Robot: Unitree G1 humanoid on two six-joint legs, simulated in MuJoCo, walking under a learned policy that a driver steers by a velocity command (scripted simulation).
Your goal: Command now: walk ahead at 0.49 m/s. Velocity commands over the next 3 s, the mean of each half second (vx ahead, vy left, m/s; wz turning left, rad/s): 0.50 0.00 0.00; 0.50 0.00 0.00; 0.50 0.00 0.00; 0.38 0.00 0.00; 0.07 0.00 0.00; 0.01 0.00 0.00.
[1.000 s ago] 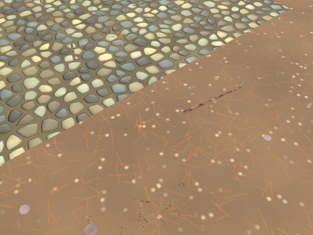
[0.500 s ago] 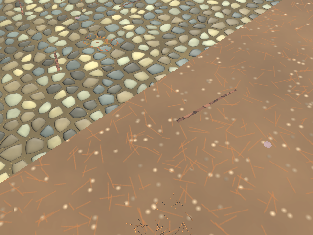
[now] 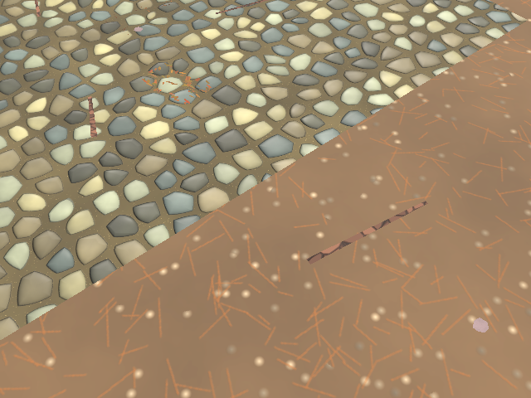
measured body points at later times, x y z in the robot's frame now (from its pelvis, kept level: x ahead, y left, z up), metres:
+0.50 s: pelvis +0.27 -0.03 +0.02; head +0.30 -0.03 +0.47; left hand +0.48 +0.18 -0.09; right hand +0.16 -0.25 -0.12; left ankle +0.11 +0.05 -0.71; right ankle +0.42 -0.13 -0.70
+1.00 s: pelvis +0.53 -0.05 +0.03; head +0.56 -0.05 +0.47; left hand +0.43 +0.17 -0.12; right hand +0.72 -0.26 -0.10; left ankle +0.70 +0.07 -0.68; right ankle +0.42 -0.12 -0.71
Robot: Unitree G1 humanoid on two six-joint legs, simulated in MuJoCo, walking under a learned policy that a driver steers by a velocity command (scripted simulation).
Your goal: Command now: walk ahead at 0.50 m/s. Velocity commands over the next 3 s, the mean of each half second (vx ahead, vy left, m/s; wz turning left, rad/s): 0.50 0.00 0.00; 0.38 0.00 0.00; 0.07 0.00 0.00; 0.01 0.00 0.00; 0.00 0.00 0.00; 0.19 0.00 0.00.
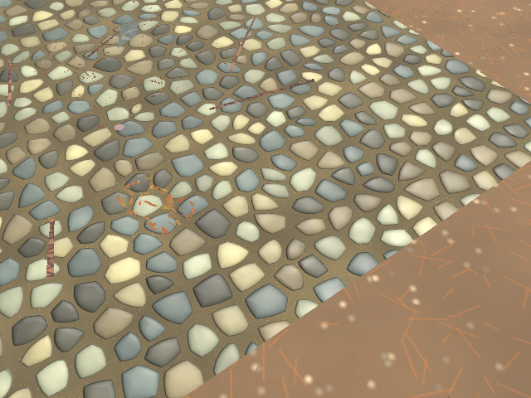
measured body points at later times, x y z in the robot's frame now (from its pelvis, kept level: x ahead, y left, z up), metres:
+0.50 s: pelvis +0.26 +0.04 +0.01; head +0.28 +0.05 +0.45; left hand +0.41 +0.27 -0.13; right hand +0.18 -0.19 -0.14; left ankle +0.19 +0.10 -0.74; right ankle +0.42 -0.11 -0.69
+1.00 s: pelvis +0.50 -0.01 +0.01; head +0.53 -0.02 +0.45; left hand +0.47 +0.23 -0.14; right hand +0.58 -0.24 -0.15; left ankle +0.59 +0.13 -0.69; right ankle +0.49 -0.07 -0.74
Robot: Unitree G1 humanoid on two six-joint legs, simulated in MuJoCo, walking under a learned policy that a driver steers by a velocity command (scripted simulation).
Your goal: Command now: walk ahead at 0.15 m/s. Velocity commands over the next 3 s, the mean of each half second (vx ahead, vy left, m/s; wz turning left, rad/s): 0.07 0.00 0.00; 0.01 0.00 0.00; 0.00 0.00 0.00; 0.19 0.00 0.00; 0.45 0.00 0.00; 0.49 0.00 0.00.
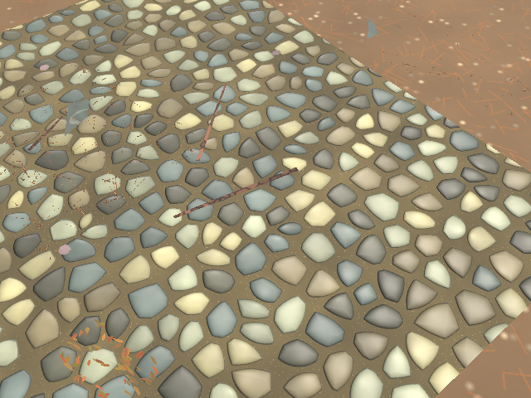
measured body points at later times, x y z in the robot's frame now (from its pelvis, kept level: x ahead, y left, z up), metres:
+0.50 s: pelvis +0.06 +0.03 -0.01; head +0.07 +0.04 +0.44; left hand +0.04 +0.25 -0.17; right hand +0.08 -0.19 -0.16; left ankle +0.11 +0.11 -0.75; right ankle +0.00 -0.06 -0.75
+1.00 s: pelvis +0.06 +0.03 +0.00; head +0.07 +0.03 +0.44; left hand +0.01 +0.23 -0.17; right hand +0.03 -0.18 -0.17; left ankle +0.11 +0.11 -0.75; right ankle +0.00 -0.06 -0.75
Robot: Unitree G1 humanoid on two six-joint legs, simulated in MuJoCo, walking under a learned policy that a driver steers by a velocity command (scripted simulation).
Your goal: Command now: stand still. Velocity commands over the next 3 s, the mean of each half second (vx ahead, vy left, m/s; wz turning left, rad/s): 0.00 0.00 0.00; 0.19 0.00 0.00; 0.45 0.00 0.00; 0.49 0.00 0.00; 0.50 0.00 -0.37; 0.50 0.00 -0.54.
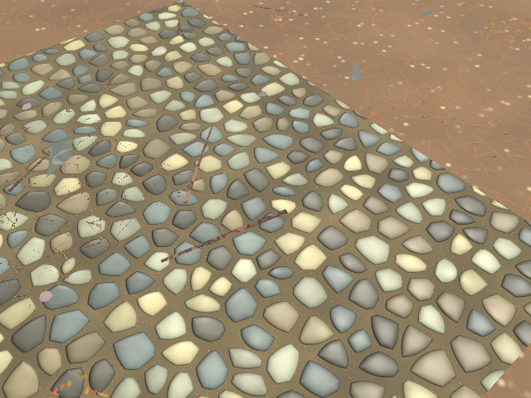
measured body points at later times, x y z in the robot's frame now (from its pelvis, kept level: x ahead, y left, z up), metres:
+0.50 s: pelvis +0.01 -0.01 +0.00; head +0.01 -0.01 +0.45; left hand -0.05 +0.18 -0.16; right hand -0.03 -0.21 -0.17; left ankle +0.05 +0.08 -0.74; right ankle -0.07 -0.10 -0.74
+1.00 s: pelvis +0.12 +0.03 -0.02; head +0.14 +0.05 +0.42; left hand -0.04 +0.24 -0.17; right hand +0.20 -0.22 -0.15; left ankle +0.18 +0.12 -0.74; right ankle -0.06 -0.09 -0.73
